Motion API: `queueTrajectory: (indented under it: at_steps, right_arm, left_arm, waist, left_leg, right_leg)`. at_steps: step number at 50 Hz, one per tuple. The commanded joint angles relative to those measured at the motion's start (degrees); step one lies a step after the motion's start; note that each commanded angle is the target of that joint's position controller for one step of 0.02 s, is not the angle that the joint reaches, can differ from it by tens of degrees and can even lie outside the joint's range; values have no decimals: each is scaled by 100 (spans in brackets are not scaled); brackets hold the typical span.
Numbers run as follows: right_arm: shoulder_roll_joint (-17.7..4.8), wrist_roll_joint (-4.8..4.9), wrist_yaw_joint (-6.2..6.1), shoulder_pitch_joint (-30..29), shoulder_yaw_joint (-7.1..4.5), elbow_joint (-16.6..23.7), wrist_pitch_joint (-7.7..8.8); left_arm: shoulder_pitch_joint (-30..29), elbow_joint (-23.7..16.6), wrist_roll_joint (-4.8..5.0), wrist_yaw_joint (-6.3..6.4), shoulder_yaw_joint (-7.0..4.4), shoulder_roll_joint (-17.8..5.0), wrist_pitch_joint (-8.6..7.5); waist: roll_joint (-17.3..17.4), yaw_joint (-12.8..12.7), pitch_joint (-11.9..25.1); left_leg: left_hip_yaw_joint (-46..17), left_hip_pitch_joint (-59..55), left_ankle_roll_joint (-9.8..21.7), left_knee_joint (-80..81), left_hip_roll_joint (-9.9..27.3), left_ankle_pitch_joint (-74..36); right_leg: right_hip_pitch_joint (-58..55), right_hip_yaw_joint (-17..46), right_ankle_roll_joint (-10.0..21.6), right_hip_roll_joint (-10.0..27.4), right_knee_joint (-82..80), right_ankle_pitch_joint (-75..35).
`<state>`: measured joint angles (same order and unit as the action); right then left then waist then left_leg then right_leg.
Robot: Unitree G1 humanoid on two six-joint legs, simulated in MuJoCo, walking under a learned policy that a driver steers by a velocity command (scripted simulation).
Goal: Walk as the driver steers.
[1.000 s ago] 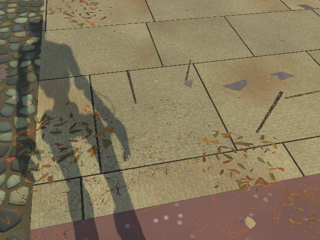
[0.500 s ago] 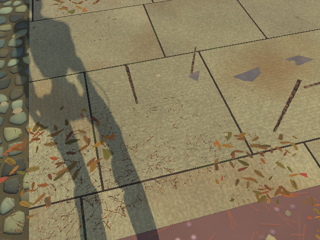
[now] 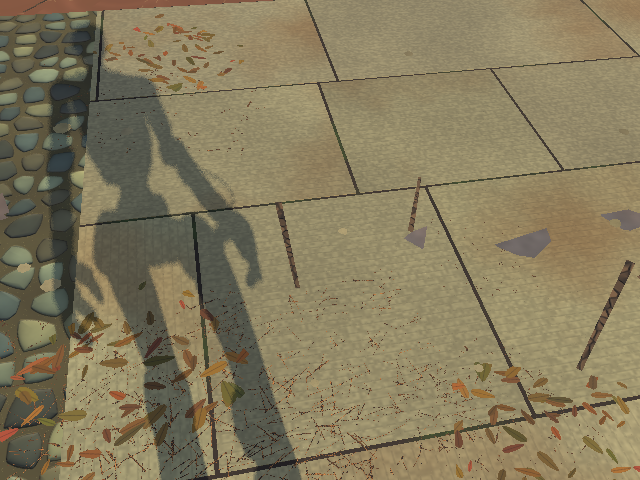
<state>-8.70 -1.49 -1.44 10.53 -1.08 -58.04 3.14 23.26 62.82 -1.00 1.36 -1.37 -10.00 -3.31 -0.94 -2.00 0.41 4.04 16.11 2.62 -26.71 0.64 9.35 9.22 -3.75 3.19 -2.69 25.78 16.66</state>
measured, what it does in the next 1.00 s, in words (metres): walks ahead: right foot, then right foot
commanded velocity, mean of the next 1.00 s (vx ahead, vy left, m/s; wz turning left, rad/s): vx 0.19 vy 0.00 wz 0.00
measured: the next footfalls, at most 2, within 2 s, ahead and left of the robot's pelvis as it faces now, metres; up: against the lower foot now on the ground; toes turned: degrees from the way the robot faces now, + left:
right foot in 0.26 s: +0.09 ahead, -0.11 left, +0.00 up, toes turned -1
right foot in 0.78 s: +0.18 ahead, -0.12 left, +0.00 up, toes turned -5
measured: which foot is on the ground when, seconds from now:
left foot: down 0.00-0.78, up 0.80-1.00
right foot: up 0.00-0.24, down 0.26-0.56, up 0.58-0.76, down 0.78-1.00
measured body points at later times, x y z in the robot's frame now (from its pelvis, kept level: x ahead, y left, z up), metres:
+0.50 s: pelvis +0.06 +0.01 +0.01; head +0.07 +0.01 +0.46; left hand +0.06 +0.22 -0.16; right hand +0.05 -0.21 -0.16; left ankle +0.04 +0.09 -0.74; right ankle +0.05 -0.11 -0.74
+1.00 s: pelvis +0.21 -0.06 +0.01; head +0.22 -0.07 +0.46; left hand +0.14 +0.17 -0.13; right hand +0.28 -0.29 -0.15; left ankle +0.24 +0.08 -0.66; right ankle +0.14 -0.12 -0.74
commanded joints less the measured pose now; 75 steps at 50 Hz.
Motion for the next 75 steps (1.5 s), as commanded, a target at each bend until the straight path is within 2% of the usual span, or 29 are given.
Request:
queueTrajectory:
  at_steps: [1, 3, 9, 14, 15, 17, 23, 26, 29, 31, 33, 37, 38, 39, 40, 41, 42, 44, 49, 56, 59, 61, 62, 63, 64, 65, 67, 69, 75]
  right_arm:
    - [-858, 52, -75, 1077, -135, -118, 25]
    - [-488, 9, -57, 954, -12, -138, 25]
    - [-395, 52, -138, 680, 91, -169, 35]
    - [-482, 104, -99, 793, 29, -262, -80]
    - [-238, 132, -78, 1087, 42, -338, -120]
    - [-289, 94, -115, 1128, 23, -446, -149]
    - [-304, 94, -117, 1120, -4, -508, -161]
    - [-442, 68, -98, 1261, -88, -582, -231]
    - [-723, 70, -54, 1755, -231, -650, -287]
    - [-773, 26, -35, 1963, -280, -707, -242]
    - [-818, -57, -3, 1842, -302, -645, -146]
    - [-847, 80, 45, 1106, -317, -434, -25]
    - [-810, 89, 58, 988, -307, -386, -4]
    - [-599, 55, 90, 847, -231, -287, 54]
    - [-233, 68, 141, 754, -129, 9, 88]
    - [-605, -81, 178, 684, -238, 88, 58]
    - [-556, -98, 227, 545, -234, 115, 54]
    - [-388, -14, 289, 635, -209, 41, 108]
    - [-390, -34, 326, 306, -252, 148, -78]
    - [-297, 49, 339, -1387, -125, 817, -89]
    - [-457, 53, 284, -1312, -165, 899, -48]
    - [-655, 50, 206, -485, -272, 677, 11]
    - [-762, 46, 164, 373, -351, 389, 55]
    - [-973, -45, 117, 1245, -451, 123, 97]
    - [-1514, -166, 91, 1974, -595, 44, 102]
    - [-1566, -47, 175, 1672, -610, 48, 17]
    - [-935, 121, 234, 457, -434, 260, 29]
    - [-565, 92, 198, 417, -300, 149, 123]
    - [-935, 116, 113, 1096, -320, 90, 230]
  left_arm:
    - [476, -115, 41, 55, 45, -85, 44]
    - [94, -142, 9, 73, -12, -221, 164]
    - [32, 76, 55, 84, 41, 16, 342]
    - [-260, 52, -28, 129, 83, -255, 332]
    - [-375, 137, 45, 124, 47, -387, 333]
    - [-375, 185, 61, 110, 100, -118, 300]
    - [-390, 258, 74, 176, 90, -167, 252]
    - [-320, 285, 15, 149, 40, -202, 280]
    - [-670, -2, -80, 33, 28, -60, 240]
    - [-1083, -303, -131, -54, 35, -1, 132]
    - [-1161, -468, -75, -139, -32, -141, 16]
    - [-288, -313, 37, -228, -106, -11, -112]
    - [343, -73, 34, -213, -162, -35, -106]
    - [1077, 115, -39, -152, -278, -336, -130]
    - [1779, 173, -69, -90, -430, -975, -137]
    - [1526, 192, -51, -65, -384, -892, -39]
    - [822, -56, -54, -69, -322, -716, -29]
    - [210, -288, -17, -89, -246, -527, -122]
    - [796, -31, 24, -32, -104, -321, -279]
    - [1024, 27, 1, -10, -43, -385, -312]
    - [910, 49, -17, 9, -76, -519, -334]
    - [721, 31, -41, 28, -126, -673, -324]
    - [618, 11, -39, 25, -150, -733, -288]
    - [565, -34, 0, 0, -146, -708, -268]
    - [809, -208, 98, -55, -75, -307, -250]
    - [1077, -250, 152, -145, -142, -277, -247]
    - [-100, -599, -15, -161, -214, -585, -277]
    - [-236, -672, -98, -167, -216, -396, -244]
    - [-1154, -1208, -141, -215, -208, -406, 32]
  waist:
    - [1081, 274, -34]
    - [832, 249, -293]
    - [632, -35, 49]
    - [423, 64, -249]
    - [-150, 267, -572]
    - [-179, 168, -656]
    - [0, 206, -358]
    - [183, 259, -427]
    - [803, 518, -1183]
    - [868, 609, -1490]
    - [706, 518, -1352]
    - [474, -139, -944]
    - [292, -381, -778]
    - [-416, -694, -573]
    - [-1894, -840, -282]
    - [-1344, -533, -581]
    - [-528, -192, -946]
    - [-63, 139, -909]
    - [-256, 221, -676]
    - [-441, -35, -959]
    - [-453, 139, -823]
    - [-491, 529, -330]
    - [-425, 871, 100]
    - [-275, 1209, 533]
    - [584, 1218, 1269]
    - [1271, 847, 1560]
    - [227, 510, 14]
    - [-26, 131, -364]
    - [252, 101, -522]
  left_leg:
    - [-2118, -1296, 1007, 1043, 1985, -1799]
    - [-1915, -1134, 1032, 1160, 1723, -2007]
    - [-864, -839, 615, 924, 1079, -3032]
    - [-850, -70, 164, 1025, 667, -179]
    - [-709, -161, 98, 1164, 405, -31]
    - [-648, -585, 90, 930, 416, -563]
    - [-606, -964, 77, 785, 471, -1077]
    - [-606, -930, 274, 799, 272, 1180]
    - [-1858, -871, 851, 1562, 1110, 3625]
    - [-2606, -777, 1253, 1954, 1766, 3618]
    - [-2601, -1030, 1329, 1982, 1896, 2835]
    - [-1246, -95, 853, 1366, 1218, 1637]
    - [-895, 491, 721, 824, 909, 1430]
    - [-313, 1157, 505, -485, 462, 1041]
    - [429, 2178, 185, -2551, -295, 1795]
    - [-174, 2538, 292, -3644, -195, 2186]
    - [-424, 2700, 370, -3997, 150, 1623]
    - [-498, 2317, 323, -3750, 391, 722]
    - [-125, 2405, 55, -3287, 335, 148]
    - [365, 1963, 60, -1171, 56, -618]
    - [416, 1408, 369, -730, -107, -471]
    - [432, 540, 611, -642, -380, -100]
    - [434, -327, 720, -326, -496, -174]
    - [22, -1605, 871, -114, -100, -69]
    - [-2071, -2928, 1343, 87, 1463, 919]
    - [-4724, -3361, 2008, 1219, 2234, 1401]
    - [-3351, -1774, 1619, 1583, 1763, 1716]
    - [-2447, -734, 1304, 1749, 1257, 388]
    - [-1769, -354, 1275, 1963, 826, -591]
  right_leg:
    - [1274, 73, 8, 237, 845, 1095]
    - [1357, 306, -78, 274, 1251, 1318]
    - [376, 284, -337, 354, 880, 356]
    - [-539, 703, -323, 877, -385, -1407]
    - [-143, 743, -240, 855, -241, -1410]
    - [91, 748, -238, 837, -388, -1446]
    - [-133, 745, -168, 854, -473, -1806]
    - [157, 480, -6, 495, -194, 141]
    - [1605, 21, 108, 169, 891, 1293]
    - [2066, -27, 157, 436, 1548, 927]
    - [2329, 171, 215, 610, 1895, 1018]
    - [287, -241, 215, 307, 527, -57]
    - [-730, -323, 193, 65, 237, -80]
    - [-1638, 549, 288, 594, -383, 461]
    - [-2132, 3259, 754, 2154, -1693, 2077]
    - [-1585, 4072, 1058, 2469, -1947, 2348]
    - [-1118, 3481, 1004, 2345, -1833, 2265]
    - [-698, 2427, 771, 1891, -1927, 859]
    - [-1076, 1079, 620, 1443, -1734, -2230]
    - [-918, 497, 635, 1280, -1797, -3484]
    - [-1276, 376, 626, 1446, -1420, -4705]
    - [-1550, 261, 549, 1473, -375, -6081]
    - [-1458, 190, 492, 1389, 614, -6078]
    - [-646, 97, 431, 1196, 1885, -4950]
    - [766, -211, 287, 578, 4006, -2108]
    - [2227, 340, 201, -272, 5478, 1167]
    - [2823, 605, 300, 476, 5214, 113]
    - [2227, 627, 184, 766, 4429, -176]
    - [2473, 369, -350, 849, 2965, -722]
